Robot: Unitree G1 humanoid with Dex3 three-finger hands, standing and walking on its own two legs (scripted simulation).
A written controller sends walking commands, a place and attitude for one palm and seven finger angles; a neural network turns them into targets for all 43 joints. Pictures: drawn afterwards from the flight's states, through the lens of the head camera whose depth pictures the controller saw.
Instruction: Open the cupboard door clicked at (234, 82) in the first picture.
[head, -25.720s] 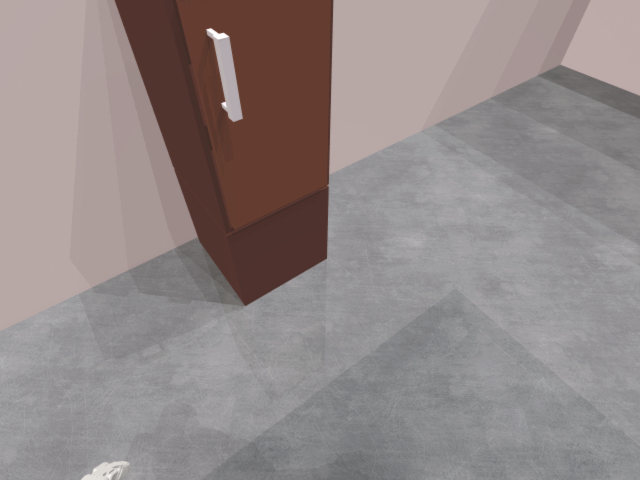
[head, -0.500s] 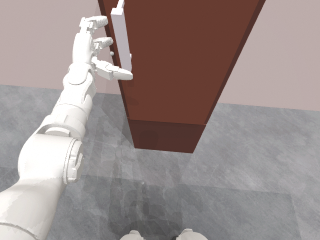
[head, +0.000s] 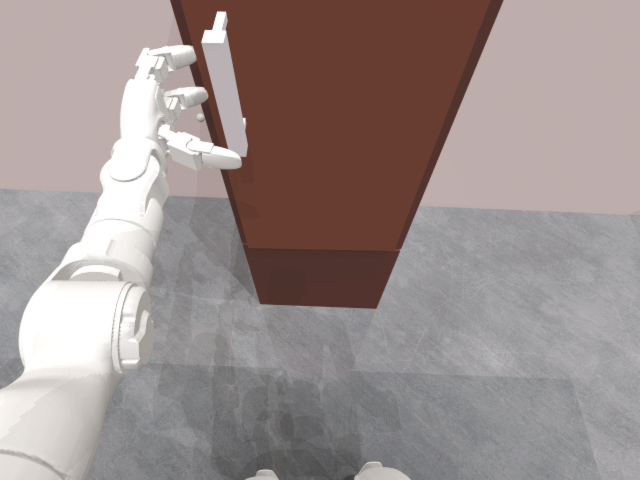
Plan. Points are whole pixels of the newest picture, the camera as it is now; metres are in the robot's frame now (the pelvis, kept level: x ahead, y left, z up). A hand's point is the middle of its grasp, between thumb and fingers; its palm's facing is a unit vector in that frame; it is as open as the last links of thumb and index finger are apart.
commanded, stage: move the hooked fingers beside the handle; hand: left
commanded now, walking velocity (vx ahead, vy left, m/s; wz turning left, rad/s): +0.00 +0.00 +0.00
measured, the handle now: (230, 90) +0.57 +0.09 +0.13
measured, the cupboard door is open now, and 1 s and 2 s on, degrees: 1 2 2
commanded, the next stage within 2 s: slide the fingers in behind the handle in 1.72 s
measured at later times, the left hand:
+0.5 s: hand (192, 113) +0.53 +0.13 +0.13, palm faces -0.06 -1.00 -0.01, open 14.6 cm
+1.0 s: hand (188, 116) +0.52 +0.13 +0.14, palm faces -0.08 -1.00 -0.02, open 14.0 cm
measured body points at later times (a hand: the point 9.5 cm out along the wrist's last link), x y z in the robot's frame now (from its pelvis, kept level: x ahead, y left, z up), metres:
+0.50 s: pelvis +0.00 +0.00 +0.00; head +0.10 +0.00 +0.44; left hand +0.52 +0.18 +0.14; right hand -0.02 -0.26 -0.12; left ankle -0.02 +0.09 -0.71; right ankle -0.01 -0.10 -0.71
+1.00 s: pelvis -0.01 +0.00 +0.00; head +0.09 +0.00 +0.44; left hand +0.52 +0.19 +0.14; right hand -0.02 -0.26 -0.12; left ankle -0.02 +0.09 -0.71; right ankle -0.01 -0.10 -0.71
